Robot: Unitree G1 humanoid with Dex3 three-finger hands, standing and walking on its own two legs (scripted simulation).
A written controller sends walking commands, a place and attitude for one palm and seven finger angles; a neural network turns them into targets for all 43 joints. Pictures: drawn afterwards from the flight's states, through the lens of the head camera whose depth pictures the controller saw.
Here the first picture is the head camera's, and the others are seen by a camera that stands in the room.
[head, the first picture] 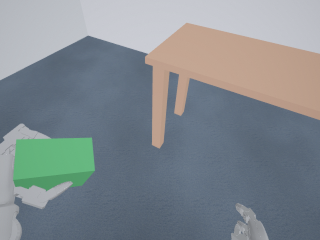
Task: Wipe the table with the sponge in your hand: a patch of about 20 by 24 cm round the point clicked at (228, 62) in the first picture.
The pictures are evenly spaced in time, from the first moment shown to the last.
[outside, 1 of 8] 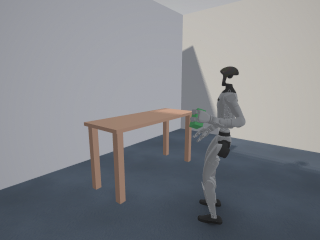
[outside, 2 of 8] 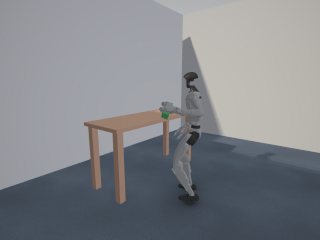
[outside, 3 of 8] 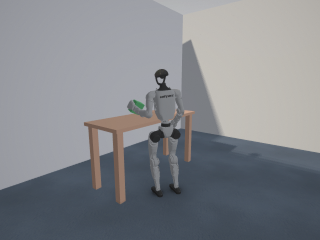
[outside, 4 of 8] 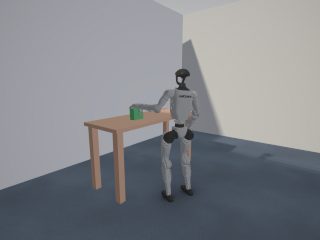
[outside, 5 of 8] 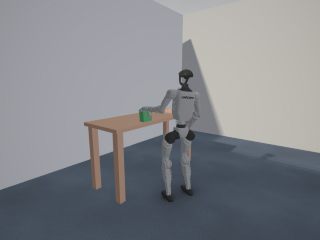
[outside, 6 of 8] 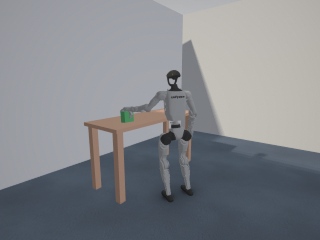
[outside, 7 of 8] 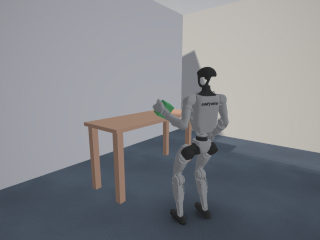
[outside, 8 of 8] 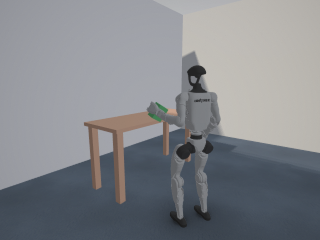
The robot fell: no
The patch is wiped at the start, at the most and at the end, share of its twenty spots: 0.00 0.95 0.95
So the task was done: yes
